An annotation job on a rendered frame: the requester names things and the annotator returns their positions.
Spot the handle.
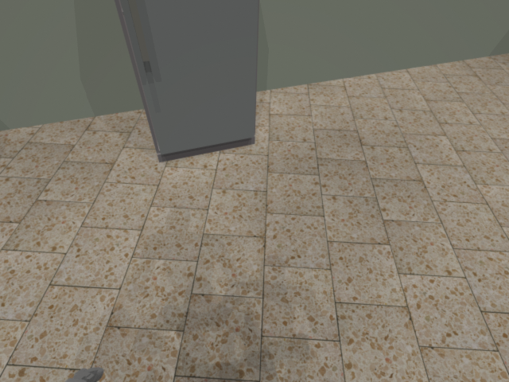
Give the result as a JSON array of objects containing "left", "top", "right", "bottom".
[{"left": 128, "top": 0, "right": 150, "bottom": 62}]

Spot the fridge door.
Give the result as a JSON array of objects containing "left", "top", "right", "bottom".
[{"left": 120, "top": 0, "right": 258, "bottom": 155}]

